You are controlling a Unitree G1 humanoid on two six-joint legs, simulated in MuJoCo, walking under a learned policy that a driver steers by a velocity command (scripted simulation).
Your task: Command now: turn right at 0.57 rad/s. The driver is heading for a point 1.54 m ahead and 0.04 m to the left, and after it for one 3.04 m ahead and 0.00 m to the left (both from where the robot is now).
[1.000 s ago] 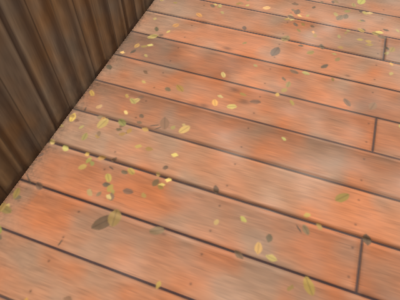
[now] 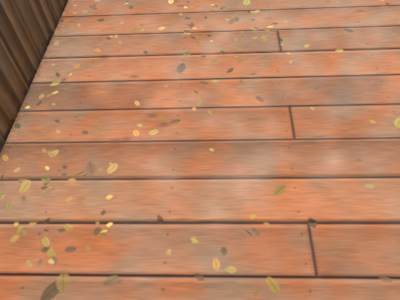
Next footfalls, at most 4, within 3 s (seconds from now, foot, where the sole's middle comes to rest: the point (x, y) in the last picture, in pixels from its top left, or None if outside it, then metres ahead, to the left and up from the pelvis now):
0.18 left None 0.07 0.15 -0.78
0.56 right None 0.00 -0.11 -0.78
0.84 left None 0.06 0.13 -0.78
1.94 left None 0.42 0.02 -0.78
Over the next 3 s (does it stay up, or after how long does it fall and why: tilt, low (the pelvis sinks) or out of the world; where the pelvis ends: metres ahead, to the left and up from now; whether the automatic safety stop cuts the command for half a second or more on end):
stays up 0.63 -0.09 -0.01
